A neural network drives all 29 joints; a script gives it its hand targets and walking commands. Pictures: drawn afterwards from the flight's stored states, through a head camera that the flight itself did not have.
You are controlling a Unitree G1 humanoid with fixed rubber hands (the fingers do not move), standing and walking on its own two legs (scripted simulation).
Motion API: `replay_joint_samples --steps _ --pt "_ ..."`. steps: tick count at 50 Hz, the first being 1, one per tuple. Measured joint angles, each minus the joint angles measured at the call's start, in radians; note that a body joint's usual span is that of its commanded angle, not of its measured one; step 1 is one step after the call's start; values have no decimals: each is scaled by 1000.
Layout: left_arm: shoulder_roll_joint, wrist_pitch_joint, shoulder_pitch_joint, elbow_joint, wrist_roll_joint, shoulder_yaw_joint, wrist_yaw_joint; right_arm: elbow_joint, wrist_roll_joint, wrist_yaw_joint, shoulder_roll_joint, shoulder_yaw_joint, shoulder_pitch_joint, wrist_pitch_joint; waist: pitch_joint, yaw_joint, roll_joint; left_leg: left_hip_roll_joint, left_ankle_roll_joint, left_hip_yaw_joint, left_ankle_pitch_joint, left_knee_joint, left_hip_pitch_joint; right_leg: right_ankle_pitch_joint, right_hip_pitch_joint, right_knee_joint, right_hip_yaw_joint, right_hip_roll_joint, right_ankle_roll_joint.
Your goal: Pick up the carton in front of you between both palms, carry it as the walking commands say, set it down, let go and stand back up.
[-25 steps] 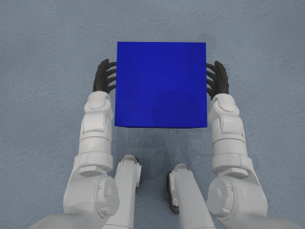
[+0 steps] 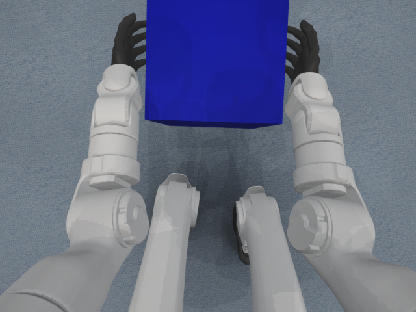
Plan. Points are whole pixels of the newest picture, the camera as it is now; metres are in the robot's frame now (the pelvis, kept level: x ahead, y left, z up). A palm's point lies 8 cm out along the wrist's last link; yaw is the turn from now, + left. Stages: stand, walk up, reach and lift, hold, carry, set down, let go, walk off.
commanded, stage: set down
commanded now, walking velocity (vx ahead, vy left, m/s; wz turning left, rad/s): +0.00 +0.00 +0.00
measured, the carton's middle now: (213, 74) +0.51 +0.06 -0.19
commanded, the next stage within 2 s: none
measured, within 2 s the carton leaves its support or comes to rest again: rests again in 1.00 s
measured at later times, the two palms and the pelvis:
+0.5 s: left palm (138, 73) +0.51 +0.23 -0.26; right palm (269, 80) +0.53 -0.07 -0.26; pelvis -0.01 +0.00 -0.10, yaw -3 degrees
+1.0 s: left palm (143, 80) +0.50 +0.22 -0.30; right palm (268, 87) +0.53 -0.08 -0.30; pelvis -0.02 +0.00 -0.12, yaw -3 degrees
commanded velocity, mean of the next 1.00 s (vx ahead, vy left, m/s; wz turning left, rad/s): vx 0.00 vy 0.00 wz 0.00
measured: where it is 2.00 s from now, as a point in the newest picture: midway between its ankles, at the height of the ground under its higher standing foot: (209, 232)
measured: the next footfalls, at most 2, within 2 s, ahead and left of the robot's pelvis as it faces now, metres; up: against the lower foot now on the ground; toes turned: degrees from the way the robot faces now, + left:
none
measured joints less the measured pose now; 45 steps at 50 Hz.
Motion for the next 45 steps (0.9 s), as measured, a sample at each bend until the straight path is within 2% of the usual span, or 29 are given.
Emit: replay_joint_samples --steps 13,22,32,45 --pt "82 6 -178 86 -11 -9 2 81 14 -24 -55 -3 -177 0 136 18 -9 -13 -5 -2 -15 181 -155 -27 -148 182 -8 23 22" --pt "158 -8 -292 147 -61 -58 9 129 74 -59 -105 51 -285 -14 280 36 -16 -11 -8 -1 -35 305 -220 -53 -209 304 -17 41 33" --pt "209 -39 -324 205 -152 -89 15 177 161 -110 -150 178 -325 -30 377 60 3 32 11 34 -94 408 -213 -92 -214 405 -1 66 41" --pt "225 -57 -321 264 -139 -58 -27 261 155 -107 -158 197 -360 -40 398 66 -12 55 -1 41 -96 442 -218 -75 -244 450 -10 72 21"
